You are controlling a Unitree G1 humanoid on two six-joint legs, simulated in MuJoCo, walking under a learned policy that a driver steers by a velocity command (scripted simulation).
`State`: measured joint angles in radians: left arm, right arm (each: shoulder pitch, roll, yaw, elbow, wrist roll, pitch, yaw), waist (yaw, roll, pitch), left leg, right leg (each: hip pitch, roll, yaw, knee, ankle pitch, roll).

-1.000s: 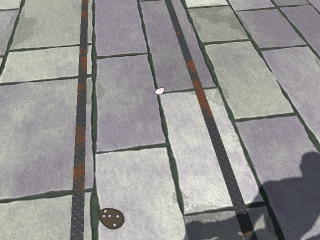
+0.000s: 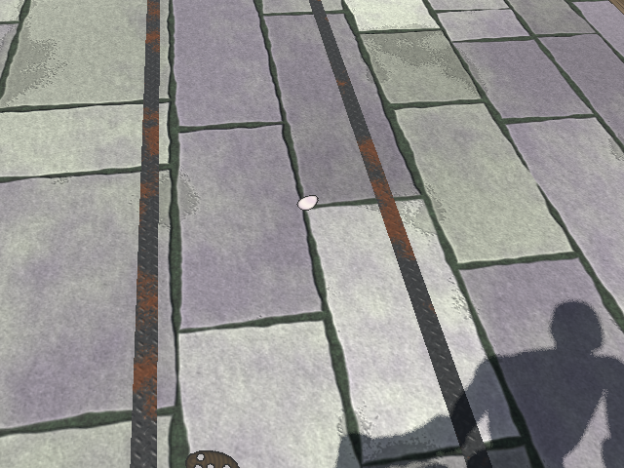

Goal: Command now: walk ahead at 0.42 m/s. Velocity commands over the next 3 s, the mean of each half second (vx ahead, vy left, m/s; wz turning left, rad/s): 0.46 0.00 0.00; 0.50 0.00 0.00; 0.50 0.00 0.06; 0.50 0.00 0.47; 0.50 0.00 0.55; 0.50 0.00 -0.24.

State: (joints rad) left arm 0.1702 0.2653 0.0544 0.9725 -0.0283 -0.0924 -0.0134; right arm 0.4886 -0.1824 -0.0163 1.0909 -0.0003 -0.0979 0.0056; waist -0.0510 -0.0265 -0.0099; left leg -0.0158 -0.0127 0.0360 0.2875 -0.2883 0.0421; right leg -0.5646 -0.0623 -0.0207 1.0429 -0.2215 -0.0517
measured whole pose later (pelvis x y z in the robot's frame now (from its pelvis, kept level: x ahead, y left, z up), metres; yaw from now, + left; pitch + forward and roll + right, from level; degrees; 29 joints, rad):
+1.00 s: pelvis +0.57 +0.02 +0.00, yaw +0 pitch +1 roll +0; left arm 0.20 0.28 0.06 0.96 -0.02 -0.09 0.00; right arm 0.28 -0.23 -0.06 0.93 -0.01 -0.10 0.03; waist -0.02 -0.04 0.02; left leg -0.22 -0.05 0.07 0.34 -0.14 0.07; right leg -0.55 -0.10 0.02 1.10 -0.28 -0.04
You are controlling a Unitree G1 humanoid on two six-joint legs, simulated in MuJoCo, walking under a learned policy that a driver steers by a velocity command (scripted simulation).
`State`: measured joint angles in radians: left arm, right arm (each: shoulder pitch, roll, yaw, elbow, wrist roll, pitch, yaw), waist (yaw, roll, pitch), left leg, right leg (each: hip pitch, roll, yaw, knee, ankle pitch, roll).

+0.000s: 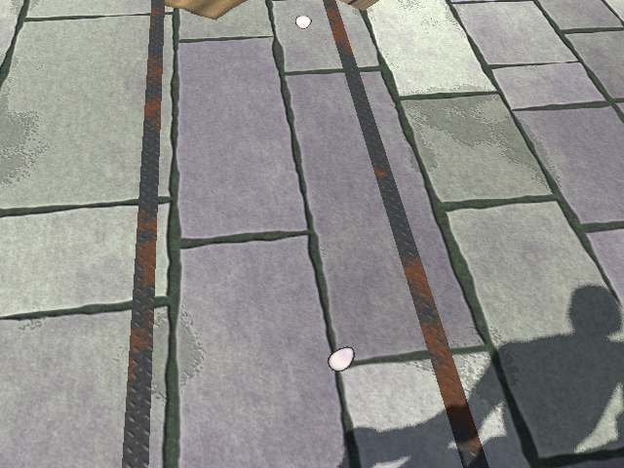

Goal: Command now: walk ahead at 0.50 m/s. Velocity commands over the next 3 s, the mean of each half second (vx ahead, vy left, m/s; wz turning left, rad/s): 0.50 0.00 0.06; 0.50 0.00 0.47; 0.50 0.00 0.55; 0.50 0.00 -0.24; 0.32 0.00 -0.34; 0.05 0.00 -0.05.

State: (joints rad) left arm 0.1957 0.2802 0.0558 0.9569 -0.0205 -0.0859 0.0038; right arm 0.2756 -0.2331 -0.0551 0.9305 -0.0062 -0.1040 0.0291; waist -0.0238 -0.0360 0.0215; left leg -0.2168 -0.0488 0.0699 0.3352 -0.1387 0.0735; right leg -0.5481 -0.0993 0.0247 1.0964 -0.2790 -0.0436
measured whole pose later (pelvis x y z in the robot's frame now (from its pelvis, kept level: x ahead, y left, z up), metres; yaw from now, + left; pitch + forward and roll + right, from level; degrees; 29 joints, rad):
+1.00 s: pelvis +0.55 +0.01 -0.03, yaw +18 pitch +1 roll +0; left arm 0.25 0.27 0.06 0.94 -0.03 -0.09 0.01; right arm 0.12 -0.27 -0.09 0.77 0.02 -0.06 0.04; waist 0.01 0.00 0.07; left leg -0.45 -0.06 0.05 0.62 -0.19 0.11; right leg -0.23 -0.04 -0.04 1.17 -0.47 0.00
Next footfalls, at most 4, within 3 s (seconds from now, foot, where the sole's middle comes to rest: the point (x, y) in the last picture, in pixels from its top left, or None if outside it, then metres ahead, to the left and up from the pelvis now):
0.34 right None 0.38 -0.16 -0.78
0.92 left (262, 397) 0.65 0.11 -0.78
1.40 right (292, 276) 0.99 0.04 -0.78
1.84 left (169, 266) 1.02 0.36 -0.78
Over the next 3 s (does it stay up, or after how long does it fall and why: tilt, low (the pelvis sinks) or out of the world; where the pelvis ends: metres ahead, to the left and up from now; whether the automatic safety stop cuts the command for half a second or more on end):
stays up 1.29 0.30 -0.01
